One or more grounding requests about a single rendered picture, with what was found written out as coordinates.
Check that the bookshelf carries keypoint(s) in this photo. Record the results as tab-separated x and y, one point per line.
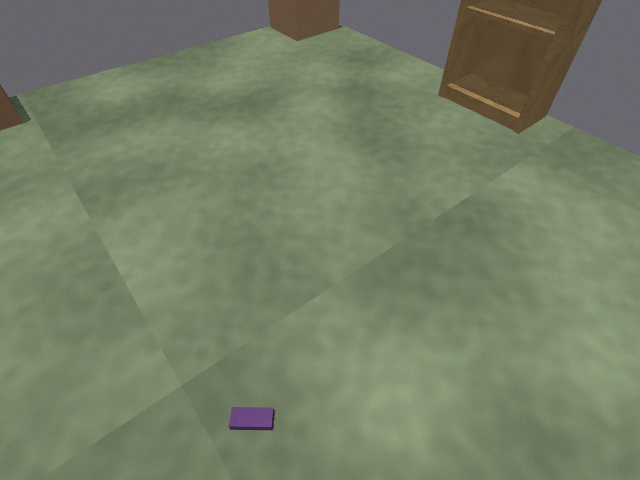
508	58

